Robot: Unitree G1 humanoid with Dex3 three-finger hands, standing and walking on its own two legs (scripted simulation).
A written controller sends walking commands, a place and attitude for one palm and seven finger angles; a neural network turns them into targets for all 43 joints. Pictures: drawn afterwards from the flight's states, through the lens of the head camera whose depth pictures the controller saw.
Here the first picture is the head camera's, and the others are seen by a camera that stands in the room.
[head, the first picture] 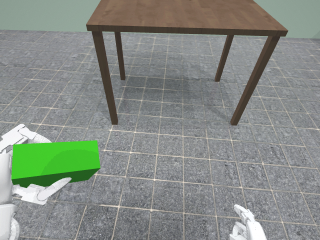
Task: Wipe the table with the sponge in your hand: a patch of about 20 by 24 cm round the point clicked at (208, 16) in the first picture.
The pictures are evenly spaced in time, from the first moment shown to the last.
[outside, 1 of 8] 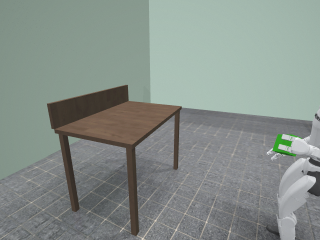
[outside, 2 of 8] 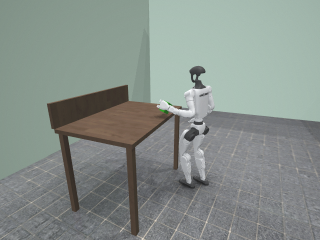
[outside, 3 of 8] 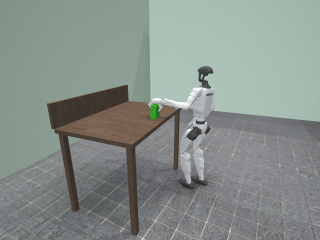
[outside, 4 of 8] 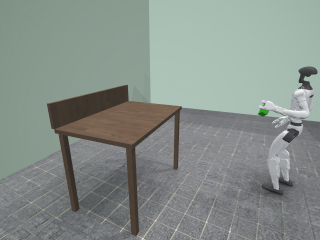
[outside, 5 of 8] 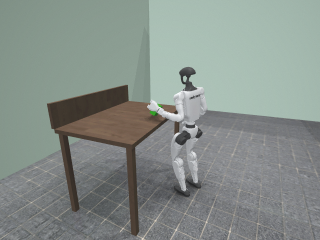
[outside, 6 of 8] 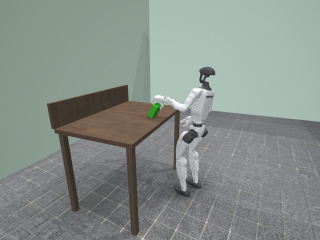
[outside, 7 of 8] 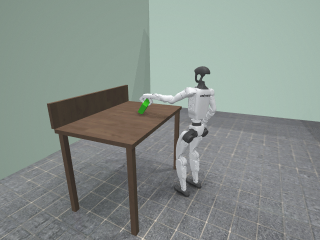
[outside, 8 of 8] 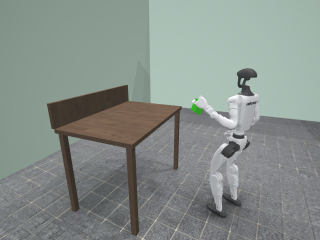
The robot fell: no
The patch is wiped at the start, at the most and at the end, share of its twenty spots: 0.00 0.90 0.90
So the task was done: yes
